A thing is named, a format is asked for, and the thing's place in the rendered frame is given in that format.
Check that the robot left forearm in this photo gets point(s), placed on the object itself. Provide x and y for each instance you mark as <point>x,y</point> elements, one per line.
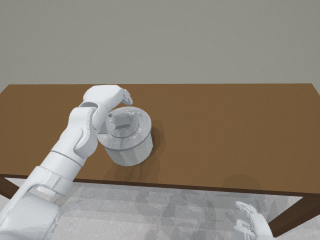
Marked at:
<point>58,170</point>

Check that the table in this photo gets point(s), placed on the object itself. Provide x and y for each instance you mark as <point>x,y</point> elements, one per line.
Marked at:
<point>255,138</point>

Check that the pot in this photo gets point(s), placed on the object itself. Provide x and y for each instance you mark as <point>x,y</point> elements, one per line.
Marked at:
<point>133,156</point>

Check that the robot right hand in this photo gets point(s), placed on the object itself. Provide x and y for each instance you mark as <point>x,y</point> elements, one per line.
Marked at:
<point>256,227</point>

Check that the lid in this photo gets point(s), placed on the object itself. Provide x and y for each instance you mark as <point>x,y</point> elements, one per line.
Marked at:
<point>127,138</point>

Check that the left robot upper arm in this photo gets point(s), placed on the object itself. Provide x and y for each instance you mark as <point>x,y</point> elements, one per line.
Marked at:
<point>33,218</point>

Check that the knob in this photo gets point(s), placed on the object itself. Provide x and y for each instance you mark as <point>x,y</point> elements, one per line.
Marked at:
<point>122,121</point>

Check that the robot left hand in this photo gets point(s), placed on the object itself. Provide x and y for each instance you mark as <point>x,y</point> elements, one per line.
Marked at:
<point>110,96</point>

